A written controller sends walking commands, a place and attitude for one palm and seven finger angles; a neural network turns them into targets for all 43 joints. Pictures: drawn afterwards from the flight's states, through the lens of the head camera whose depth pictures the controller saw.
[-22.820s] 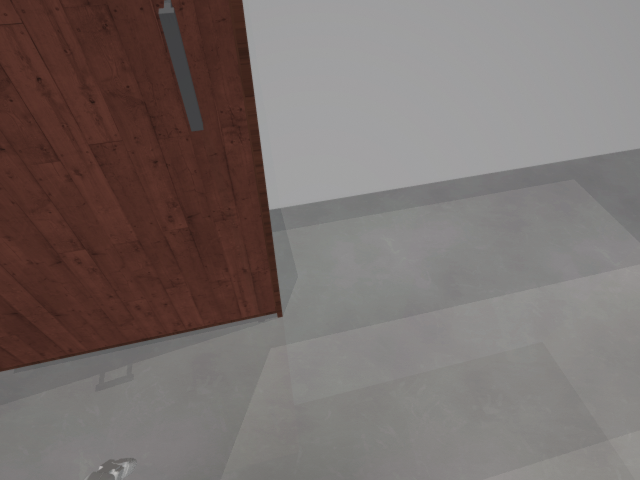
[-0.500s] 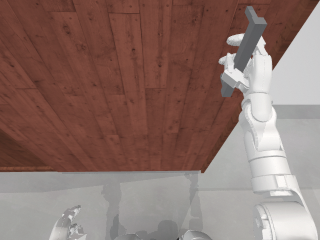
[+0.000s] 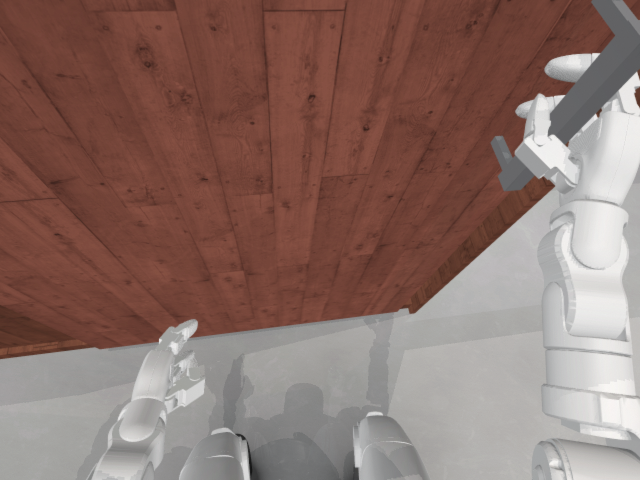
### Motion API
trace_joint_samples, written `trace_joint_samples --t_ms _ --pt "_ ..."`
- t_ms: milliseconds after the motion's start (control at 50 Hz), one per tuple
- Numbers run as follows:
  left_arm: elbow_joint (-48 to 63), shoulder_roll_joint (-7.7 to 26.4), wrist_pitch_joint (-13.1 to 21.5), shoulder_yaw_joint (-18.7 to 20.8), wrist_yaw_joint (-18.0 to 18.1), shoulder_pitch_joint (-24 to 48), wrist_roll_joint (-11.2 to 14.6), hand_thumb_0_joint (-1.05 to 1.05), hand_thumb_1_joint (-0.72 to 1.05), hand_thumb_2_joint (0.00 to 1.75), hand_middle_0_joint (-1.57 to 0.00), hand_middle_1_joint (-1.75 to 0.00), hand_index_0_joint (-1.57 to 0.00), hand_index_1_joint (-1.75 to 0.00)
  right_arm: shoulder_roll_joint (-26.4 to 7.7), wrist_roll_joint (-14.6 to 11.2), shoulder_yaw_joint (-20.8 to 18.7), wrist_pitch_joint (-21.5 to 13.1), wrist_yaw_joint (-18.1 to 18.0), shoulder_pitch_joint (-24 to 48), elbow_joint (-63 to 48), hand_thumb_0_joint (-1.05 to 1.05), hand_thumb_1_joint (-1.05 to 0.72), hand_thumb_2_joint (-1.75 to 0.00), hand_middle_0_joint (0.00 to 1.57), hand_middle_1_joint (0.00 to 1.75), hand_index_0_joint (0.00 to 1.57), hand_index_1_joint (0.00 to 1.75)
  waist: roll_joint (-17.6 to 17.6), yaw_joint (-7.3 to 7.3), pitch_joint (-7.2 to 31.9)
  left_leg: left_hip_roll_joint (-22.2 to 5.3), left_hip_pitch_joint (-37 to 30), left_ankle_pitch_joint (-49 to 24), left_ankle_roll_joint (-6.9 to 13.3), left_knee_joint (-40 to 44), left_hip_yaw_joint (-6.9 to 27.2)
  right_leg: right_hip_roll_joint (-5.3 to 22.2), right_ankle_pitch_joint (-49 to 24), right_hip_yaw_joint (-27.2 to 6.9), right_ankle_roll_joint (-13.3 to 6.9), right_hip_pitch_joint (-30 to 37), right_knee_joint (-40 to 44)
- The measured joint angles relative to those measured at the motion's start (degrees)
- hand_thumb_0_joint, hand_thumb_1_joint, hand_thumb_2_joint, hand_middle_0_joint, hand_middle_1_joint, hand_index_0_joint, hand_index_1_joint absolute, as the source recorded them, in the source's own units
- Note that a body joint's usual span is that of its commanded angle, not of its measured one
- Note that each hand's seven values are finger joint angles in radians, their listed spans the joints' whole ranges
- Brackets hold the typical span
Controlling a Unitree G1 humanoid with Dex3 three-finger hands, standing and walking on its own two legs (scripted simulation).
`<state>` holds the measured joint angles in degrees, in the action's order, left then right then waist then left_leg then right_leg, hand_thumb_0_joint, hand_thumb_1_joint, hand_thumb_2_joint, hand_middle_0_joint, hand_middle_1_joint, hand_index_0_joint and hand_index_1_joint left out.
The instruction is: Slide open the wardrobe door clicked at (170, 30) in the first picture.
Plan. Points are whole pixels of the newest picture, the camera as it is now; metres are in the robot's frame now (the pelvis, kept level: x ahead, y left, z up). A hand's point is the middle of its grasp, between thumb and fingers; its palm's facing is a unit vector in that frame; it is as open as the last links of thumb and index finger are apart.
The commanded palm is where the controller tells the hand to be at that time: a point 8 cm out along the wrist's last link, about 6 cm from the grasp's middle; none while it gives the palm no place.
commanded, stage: step sideways, sliding the door along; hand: right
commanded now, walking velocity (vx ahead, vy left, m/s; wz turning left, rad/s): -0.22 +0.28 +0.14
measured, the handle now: (552, 106) +0.44 -0.23 +0.18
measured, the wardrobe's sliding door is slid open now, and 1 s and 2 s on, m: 0.05 0.35 0.55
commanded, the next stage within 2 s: none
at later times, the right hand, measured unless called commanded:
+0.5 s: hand (393, 146) +0.39 -0.07 +0.18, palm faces +0.36 +0.93 -0.08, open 6.1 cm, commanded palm +0.35 -0.04 +0.19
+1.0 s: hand (209, 168) +0.36 +0.09 +0.18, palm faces -0.04 +1.00 -0.01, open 5.9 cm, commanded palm +0.34 +0.09 +0.17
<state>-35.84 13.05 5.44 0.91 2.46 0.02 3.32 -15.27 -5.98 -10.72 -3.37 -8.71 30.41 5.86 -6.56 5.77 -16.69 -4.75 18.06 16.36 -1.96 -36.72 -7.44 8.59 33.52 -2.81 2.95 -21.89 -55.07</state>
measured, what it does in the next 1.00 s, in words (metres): steps to the left: right foot, then left foot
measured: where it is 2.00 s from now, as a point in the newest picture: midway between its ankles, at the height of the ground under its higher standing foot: outside the picture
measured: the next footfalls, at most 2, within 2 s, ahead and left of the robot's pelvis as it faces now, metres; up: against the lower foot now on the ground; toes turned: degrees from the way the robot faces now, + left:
right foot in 0.08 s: +0.04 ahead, -0.12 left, +0.00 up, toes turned -8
left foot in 0.42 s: +0.12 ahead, +0.27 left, +0.00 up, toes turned +7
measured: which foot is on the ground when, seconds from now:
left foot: down 0.00-0.08, up 0.10-0.40, down 0.42-0.64, up 0.66-1.00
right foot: up 0.00-0.06, down 0.08-0.44, up 0.46-0.62, down 0.64-1.00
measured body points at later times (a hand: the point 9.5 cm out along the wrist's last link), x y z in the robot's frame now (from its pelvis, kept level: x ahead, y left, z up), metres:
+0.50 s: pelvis +0.05 +0.13 +0.00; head +0.15 +0.14 +0.44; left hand +0.29 +0.31 -0.10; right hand +0.37 -0.12 +0.18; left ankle +0.08 +0.26 -0.72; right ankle -0.01 -0.07 -0.68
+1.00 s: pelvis +0.02 +0.19 +0.03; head +0.10 +0.16 +0.47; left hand +0.21 +0.39 -0.05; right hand +0.36 +0.04 +0.18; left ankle +0.02 +0.39 -0.65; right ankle +0.03 +0.04 -0.72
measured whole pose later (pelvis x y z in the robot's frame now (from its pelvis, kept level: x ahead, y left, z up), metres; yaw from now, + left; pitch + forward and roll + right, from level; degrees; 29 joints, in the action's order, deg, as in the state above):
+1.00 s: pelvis +0.02 +0.19 +0.03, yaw +7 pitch -2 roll +7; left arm -30.9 7.2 6.4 -1.0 -1.2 -5.8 0.2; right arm -9.7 -2.8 2.9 -6.2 -5.3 11.9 -11.0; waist -3.1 6.4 -12.5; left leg -1.0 23.3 21.9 -3.1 -48.6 -3.1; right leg 17.4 11.8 9.1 5.1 -8.6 -23.9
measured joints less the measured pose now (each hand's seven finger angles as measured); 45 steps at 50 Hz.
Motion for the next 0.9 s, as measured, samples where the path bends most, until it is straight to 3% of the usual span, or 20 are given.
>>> trace_joint_samples --t_ms 40,80,140,220,280,360,420,440,460,500,540,580,620,640,660,720,800,900 --pt "-0.2 1.4 0.2 0.7 0.9 0.3 0.2 0.01 0.90 0.90 -0.20 -0.30 -0.21 -0.30 1.4 0.0 -0.3 0.3 -1.0 -2.1 -3.5 -0.02 -0.69 -0.84 0.46 1.40 0.31 1.40 0.7 -1.45 -0.2 -0.9 0.9 -1.8 1.1 -0.4 -0.2 -3.2 -2.9 3.9 -0.7 0.4 5.7" --pt "0.6 2.4 -0.3 1.6 1.1 -0.9 -0.2 0.01 0.90 0.90 -0.20 -0.30 -0.21 -0.30 2.8 0.0 0.5 -0.2 -1.3 -3.8 -6.7 -0.01 -0.70 -0.83 0.46 1.40 0.32 1.40 0.6 -1.87 0.5 0.2 3.3 -3.5 1.3 -4.6 -0.2 -2.3 -19.2 7.2 -2.7 3.7 16.6" --pt "1.2 1.2 -1.2 3.2 -1.0 -2.7 -0.7 0.01 0.90 0.90 -0.20 -0.30 -0.20 -0.30 3.6 1.8 2.3 -1.5 -0.3 -4.0 -8.8 0.01 -0.71 -0.81 0.46 1.40 0.34 1.40 3.2 0.57 -1.1 2.8 7.8 10.0 1.3 -19.2 4.0 -0.2 -14.7 8.1 -1.8 6.9 17.7" --pt "2.1 -0.2 -0.1 2.8 -3.3 -5.4 -1.2 0.01 0.90 0.90 -0.19 -0.30 -0.20 -0.30 4.4 3.4 3.9 -1.8 0.5 -6.0 -11.3 0.02 -0.72 -0.80 0.46 1.40 0.36 1.39 3.6 1.95 -1.6 3.6 10.5 9.8 0.9 -25.3 3.8 3.5 -15.1 7.2 1.2 10.4 22.5" --pt "3.1 -1.2 0.7 2.1 -3.6 -6.8 -1.5 0.01 0.90 0.90 -0.20 -0.30 -0.20 -0.30 4.4 3.1 4.4 -1.8 0.9 -8.3 -12.7 0.02 -0.71 -0.80 0.46 1.40 0.36 1.39 3.1 2.91 -1.2 3.1 9.5 6.4 0.4 -21.1 3.5 6.1 -16.3 7.1 3.1 12.9 25.6" --pt "4.3 -2.8 2.2 0.8 -3.3 -7.2 -1.5 0.01 0.90 0.90 -0.20 -0.30 -0.21 -0.30 3.8 2.2 3.8 -2.0 0.6 -11.4 -14.0 0.01 -0.71 -0.81 0.46 1.40 0.36 1.39 2.0 3.50 -0.6 3.3 4.1 2.8 0.3 -9.2 3.1 8.9 -16.3 7.0 5.9 15.3 26.8" --pt "4.8 -4.0 3.2 -0.4 -3.3 -6.8 -0.9 0.01 0.90 0.90 -0.20 -0.30 -0.21 -0.30 2.6 1.2 2.4 -1.3 0.1 -12.9 -14.9 0.00 -0.70 -0.82 0.46 1.40 0.33 1.38 2.6 3.46 0.6 3.1 -2.4 -7.1 0.0 3.4 2.6 9.5 -13.6 6.2 5.1 13.8 21.4" --pt "4.5 -3.7 3.3 -0.9 -3.2 -5.8 -0.7 0.01 0.90 0.90 -0.20 -0.30 -0.21 -0.30 2.9 1.0 1.4 -1.4 -0.2 -13.5 -15.2 0.00 -0.69 -0.83 0.46 1.40 0.32 1.38 1.8 2.84 0.7 3.5 -3.2 -4.3 0.2 4.0 1.8 10.1 -12.6 5.2 3.8 12.1 18.1" --pt "3.9 -3.0 3.2 -1.1 -2.9 -4.1 -0.8 0.01 0.90 0.90 -0.20 -0.30 -0.21 -0.30 3.7 1.0 0.6 -1.8 -0.7 -14.4 -15.8 0.00 -0.69 -0.83 0.46 1.40 0.31 1.38 0.7 1.88 0.7 3.8 -2.4 -2.2 0.6 2.8 1.2 9.5 -9.2 3.3 2.6 9.7 13.4" --pt "2.6 -1.9 2.7 -0.7 -2.2 -1.0 -1.3 0.01 0.90 0.90 -0.20 -0.30 -0.21 -0.30 5.1 0.5 -0.1 -2.2 -1.4 -16.9 -17.9 0.00 -0.70 -0.82 0.46 1.40 0.30 1.38 1.2 0.79 1.2 2.8 0.4 -1.0 1.3 1.3 2.1 3.2 0.6 0.7 1.0 4.1 2.2" --pt "1.8 -0.8 2.5 -0.2 -1.4 1.1 -1.3 0.01 0.90 0.90 -0.20 -0.30 -0.21 -0.30 6.6 0.8 0.7 -2.3 -2.3 -19.1 -20.5 0.00 -0.70 -0.81 0.46 1.40 0.30 1.38 2.0 -0.72 0.9 1.6 1.4 -3.4 1.8 2.3 2.6 -2.5 4.4 1.3 0.2 0.9 -2.3" --pt "1.6 -0.1 2.0 0.3 -1.0 2.1 -1.4 0.01 0.90 0.90 -0.20 -0.30 -0.21 -0.30 7.8 1.9 2.6 -3.1 -2.5 -20.4 -22.5 0.00 -0.71 -0.80 0.46 1.40 0.31 1.38 3.0 -1.96 0.6 1.1 1.9 -5.8 2.7 3.5 2.7 -5.6 2.2 3.9 -0.1 0.3 2.1" --pt "2.2 0.3 0.8 0.8 -1.1 1.7 -1.5 0.01 0.90 0.90 -0.20 -0.30 -0.20 -0.30 8.6 2.9 5.4 -3.3 -2.1 -21.0 -24.4 0.01 -0.72 -0.79 0.46 1.40 0.31 1.38 3.7 -2.72 0.9 1.4 2.8 -7.8 3.1 3.1 2.4 -6.2 -7.5 7.2 -0.2 2.1 11.7" --pt "2.8 0.5 0.2 1.0 -1.3 0.9 -1.7 0.01 0.90 0.90 -0.20 -0.30 -0.20 -0.30 8.7 3.4 7.0 -3.1 -1.4 -21.2 -25.1 0.01 -0.73 -0.79 0.46 1.40 0.30 1.36 3.7 -2.79 1.7 2.2 3.7 -8.0 3.0 1.6 2.0 -5.2 -17.9 8.7 -1.1 4.1 17.4" --pt "3.4 0.4 -0.1 1.5 -1.6 -0.1 -1.8 0.01 0.90 0.90 -0.20 -0.30 -0.20 -0.30 8.5 3.6 8.7 -2.9 -0.5 -20.8 -25.3 0.02 -0.73 -0.79 0.46 1.40 0.29 1.35 3.8 -2.47 2.2 3.0 5.2 -5.1 2.6 -2.7 2.3 -4.2 -20.2 9.2 -2.7 5.4 19.6" --pt "4.1 -0.8 -0.2 2.2 -3.3 -2.4 -2.3 0.01 0.90 0.90 -0.19 -0.30 -0.20 -0.30 8.3 5.0 13.2 -3.3 1.4 -18.7 -23.5 0.02 -0.75 -0.79 0.46 1.40 0.26 1.31 5.6 -0.51 1.5 5.1 9.3 11.1 1.9 -20.5 5.8 -2.4 -14.4 9.9 -4.4 7.3 19.2" --pt "4.9 -2.2 0.6 0.5 -5.0 -4.7 -2.7 0.01 0.90 0.90 -0.20 -0.30 -0.20 -0.30 8.8 5.9 16.4 -3.8 2.3 -19.0 -21.3 0.02 -0.76 -0.79 0.46 1.40 0.28 1.32 4.9 -0.04 2.1 5.5 12.4 12.3 0.8 -31.1 5.8 1.8 -16.2 9.6 -2.5 9.6 23.7" --pt "5.1 -4.5 0.4 -1.1 -4.6 -5.6 -3.3 0.01 0.90 0.90 -0.20 -0.30 -0.21 -0.30 7.2 4.6 16.6 -3.2 3.5 -19.2 -19.3 0.04 -0.75 -0.80 0.46 1.40 0.32 1.35 4.3 0.51 3.3 3.6 11.2 7.7 -0.8 -25.4 5.0 6.1 -19.6 11.2 -0.5 12.4 29.2"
